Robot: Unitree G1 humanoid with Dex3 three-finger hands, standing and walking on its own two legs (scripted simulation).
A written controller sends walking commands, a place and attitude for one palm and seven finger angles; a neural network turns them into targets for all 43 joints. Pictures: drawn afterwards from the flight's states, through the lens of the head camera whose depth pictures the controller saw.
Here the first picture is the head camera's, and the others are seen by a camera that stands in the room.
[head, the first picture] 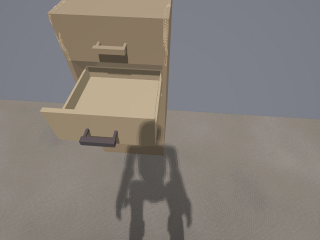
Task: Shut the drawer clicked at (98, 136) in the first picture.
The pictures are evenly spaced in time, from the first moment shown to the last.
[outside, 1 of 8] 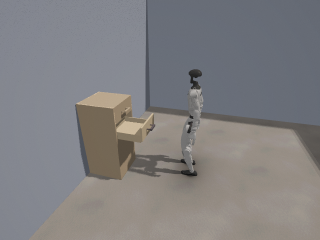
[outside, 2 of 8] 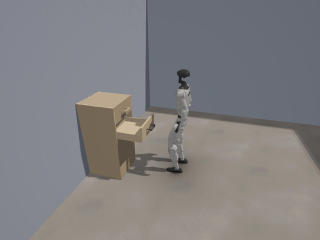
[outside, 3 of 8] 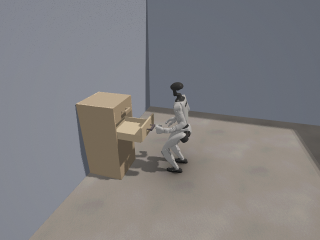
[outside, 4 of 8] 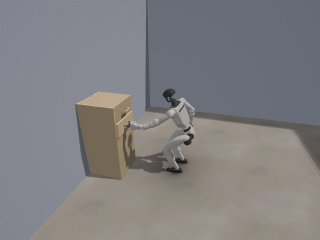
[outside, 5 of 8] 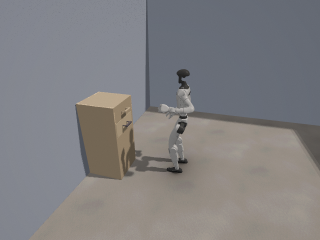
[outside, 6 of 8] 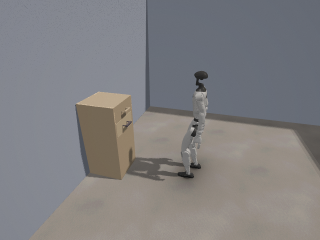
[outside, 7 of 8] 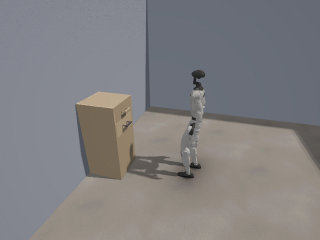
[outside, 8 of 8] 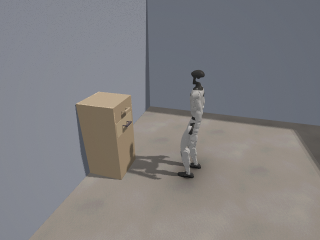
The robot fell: no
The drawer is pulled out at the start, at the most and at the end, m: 0.30 0.30 0.00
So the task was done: yes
